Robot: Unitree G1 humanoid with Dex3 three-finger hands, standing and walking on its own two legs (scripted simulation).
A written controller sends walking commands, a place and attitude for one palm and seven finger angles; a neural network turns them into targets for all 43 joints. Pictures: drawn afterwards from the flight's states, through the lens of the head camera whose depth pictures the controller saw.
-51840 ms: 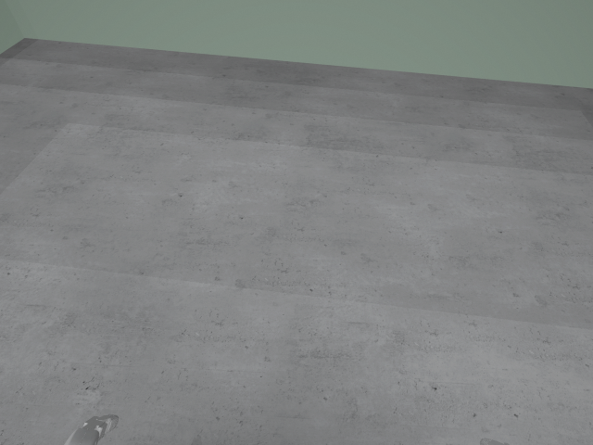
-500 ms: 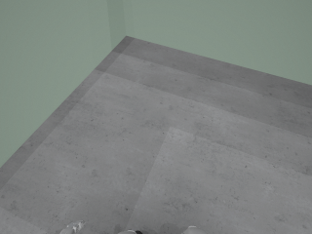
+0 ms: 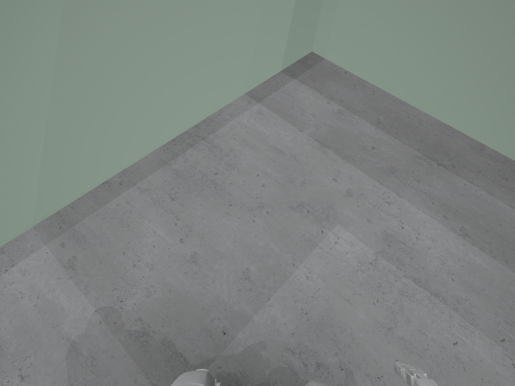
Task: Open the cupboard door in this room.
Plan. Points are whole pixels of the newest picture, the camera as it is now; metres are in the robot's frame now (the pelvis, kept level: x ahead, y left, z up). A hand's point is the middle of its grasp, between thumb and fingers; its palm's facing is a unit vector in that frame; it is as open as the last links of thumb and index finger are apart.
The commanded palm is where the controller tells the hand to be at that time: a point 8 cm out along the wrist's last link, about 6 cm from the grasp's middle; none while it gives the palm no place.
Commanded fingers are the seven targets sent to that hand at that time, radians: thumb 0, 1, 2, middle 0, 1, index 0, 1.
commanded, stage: turn to face it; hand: left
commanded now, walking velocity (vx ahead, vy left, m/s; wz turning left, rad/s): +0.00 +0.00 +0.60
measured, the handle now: out of the picture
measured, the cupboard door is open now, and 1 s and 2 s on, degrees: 46 46 46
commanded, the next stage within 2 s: none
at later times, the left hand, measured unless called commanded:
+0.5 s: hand out of the picture +0.05 +0.15 -0.14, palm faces +0.30 -0.92 -0.25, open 7.4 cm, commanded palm none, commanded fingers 0.00 0.90 0.90 -0.20 -0.30 -0.20 -0.30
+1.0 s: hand out of the picture +0.05 +0.17 -0.13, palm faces +0.55 -0.77 -0.31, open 7.3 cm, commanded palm none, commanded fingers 0.00 0.90 0.90 -0.20 -0.30 -0.20 -0.30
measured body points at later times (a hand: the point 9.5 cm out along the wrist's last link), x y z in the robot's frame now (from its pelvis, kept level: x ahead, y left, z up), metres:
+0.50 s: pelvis +0.04 -0.06 +0.02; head +0.10 -0.05 +0.47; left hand +0.04 +0.20 -0.12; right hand +0.20 -0.28 -0.13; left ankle -0.01 +0.07 -0.67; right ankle +0.05 -0.17 -0.72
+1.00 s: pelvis +0.07 -0.08 +0.01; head +0.13 -0.07 +0.45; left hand +0.02 +0.21 -0.11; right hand +0.27 -0.26 -0.15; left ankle +0.01 +0.05 -0.71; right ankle +0.14 -0.19 -0.72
